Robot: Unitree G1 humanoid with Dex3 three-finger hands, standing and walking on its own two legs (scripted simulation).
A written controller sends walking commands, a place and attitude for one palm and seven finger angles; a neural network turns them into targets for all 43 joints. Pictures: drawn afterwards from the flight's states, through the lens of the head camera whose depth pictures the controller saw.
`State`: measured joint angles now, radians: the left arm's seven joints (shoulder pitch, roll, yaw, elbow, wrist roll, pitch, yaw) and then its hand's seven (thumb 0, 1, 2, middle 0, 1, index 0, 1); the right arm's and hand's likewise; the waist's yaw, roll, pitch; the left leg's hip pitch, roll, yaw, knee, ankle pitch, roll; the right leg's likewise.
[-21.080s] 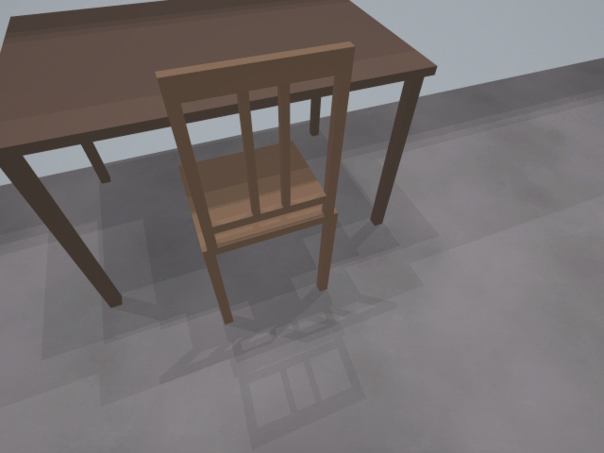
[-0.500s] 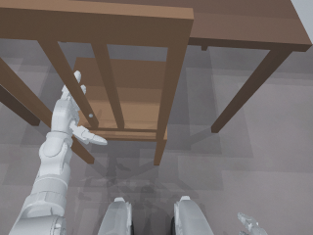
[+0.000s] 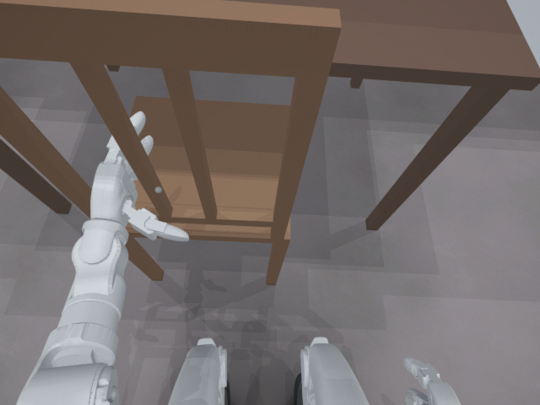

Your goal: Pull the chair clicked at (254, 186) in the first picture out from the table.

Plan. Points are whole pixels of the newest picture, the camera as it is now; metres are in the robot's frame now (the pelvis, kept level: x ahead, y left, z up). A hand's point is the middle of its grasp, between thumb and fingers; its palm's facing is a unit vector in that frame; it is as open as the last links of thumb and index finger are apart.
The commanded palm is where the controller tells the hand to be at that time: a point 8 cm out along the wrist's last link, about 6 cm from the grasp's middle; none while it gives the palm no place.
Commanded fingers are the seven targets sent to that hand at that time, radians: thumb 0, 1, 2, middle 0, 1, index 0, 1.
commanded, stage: hook a spindle and tug to test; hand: left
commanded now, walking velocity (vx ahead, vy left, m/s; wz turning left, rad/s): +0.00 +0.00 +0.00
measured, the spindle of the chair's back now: (138, 160) +0.45 +0.18 +0.05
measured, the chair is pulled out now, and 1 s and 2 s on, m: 0.00 0.02 0.11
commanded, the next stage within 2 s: step backward, pulling the chair out in 1.30 s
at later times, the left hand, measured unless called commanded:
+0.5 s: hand (156, 189) +0.42 +0.16 +0.02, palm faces -0.05 -1.00 -0.04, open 8.9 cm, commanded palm +0.39 +0.20 +0.02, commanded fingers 0.00 0.68 0.80 -0.50 -1.45 -0.50 -1.45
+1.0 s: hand (157, 204) +0.39 +0.16 +0.02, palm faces -0.05 -1.00 -0.03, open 5.3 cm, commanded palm +0.37 +0.21 +0.02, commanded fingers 0.00 0.90 0.90 -0.50 -1.45 -0.50 -1.45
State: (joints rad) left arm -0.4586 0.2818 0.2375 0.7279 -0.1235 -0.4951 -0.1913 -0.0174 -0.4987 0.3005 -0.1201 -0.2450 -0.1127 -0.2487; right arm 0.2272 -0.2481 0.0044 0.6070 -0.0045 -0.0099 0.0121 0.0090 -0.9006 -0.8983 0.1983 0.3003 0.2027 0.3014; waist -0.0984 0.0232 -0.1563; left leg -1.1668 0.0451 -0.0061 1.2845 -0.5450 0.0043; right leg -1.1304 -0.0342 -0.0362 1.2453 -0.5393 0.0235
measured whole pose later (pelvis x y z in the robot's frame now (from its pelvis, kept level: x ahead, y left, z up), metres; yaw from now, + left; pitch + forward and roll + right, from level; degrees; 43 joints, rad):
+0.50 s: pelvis +0.01 +0.00 +0.00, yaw +0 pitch +25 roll -2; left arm -0.43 0.28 0.23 0.70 -0.15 -0.46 -0.19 -0.01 0.15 0.58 -0.46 -1.36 -0.43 -1.36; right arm 0.24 -0.25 -0.01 0.62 0.00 -0.01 0.01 0.01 -0.90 -0.90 0.20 0.30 0.20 0.30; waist -0.10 0.03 -0.16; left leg -1.15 0.05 -0.01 1.27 -0.55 0.01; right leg -1.11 -0.03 -0.04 1.23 -0.54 0.03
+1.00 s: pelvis +0.01 +0.00 +0.01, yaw +0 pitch +24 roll -2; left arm -0.27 0.24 0.20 0.55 -0.16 -0.47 -0.18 0.00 0.73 0.80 -0.44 -1.41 -0.42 -1.45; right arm 0.22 -0.24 0.00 0.59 0.00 -0.01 0.02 0.01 -0.90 -0.90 0.20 0.30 0.20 0.30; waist -0.09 0.03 -0.16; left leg -1.11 0.05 0.00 1.26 -0.56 0.01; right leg -1.08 -0.03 -0.03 1.21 -0.55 0.03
